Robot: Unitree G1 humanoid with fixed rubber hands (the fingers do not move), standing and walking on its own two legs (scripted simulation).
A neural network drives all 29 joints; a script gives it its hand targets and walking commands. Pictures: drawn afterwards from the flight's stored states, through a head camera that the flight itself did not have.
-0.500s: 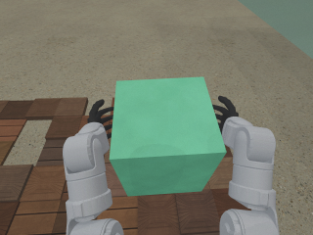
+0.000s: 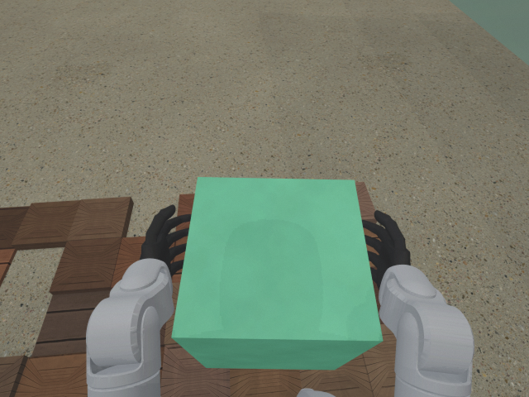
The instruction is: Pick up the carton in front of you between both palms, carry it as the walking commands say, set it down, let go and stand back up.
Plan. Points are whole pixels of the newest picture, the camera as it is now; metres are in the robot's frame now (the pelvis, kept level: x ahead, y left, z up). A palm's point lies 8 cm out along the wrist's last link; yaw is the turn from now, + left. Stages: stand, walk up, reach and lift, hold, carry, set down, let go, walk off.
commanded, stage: carry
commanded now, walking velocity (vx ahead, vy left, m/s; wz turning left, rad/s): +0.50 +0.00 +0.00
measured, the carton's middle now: (273, 283) +0.27 -0.02 +0.02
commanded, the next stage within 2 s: none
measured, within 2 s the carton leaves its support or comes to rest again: neither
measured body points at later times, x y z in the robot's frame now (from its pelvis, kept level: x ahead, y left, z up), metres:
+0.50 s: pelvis +0.29 -0.05 +0.01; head +0.28 -0.08 +0.46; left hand +0.55 +0.10 +0.11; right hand +0.55 -0.20 +0.10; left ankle +0.44 +0.07 -0.67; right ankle +0.18 -0.07 -0.73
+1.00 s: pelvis +0.70 -0.05 -0.02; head +0.69 -0.05 +0.43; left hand +0.97 +0.10 +0.07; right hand +0.97 -0.21 +0.07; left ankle +0.58 +0.03 -0.75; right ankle +0.86 -0.20 -0.72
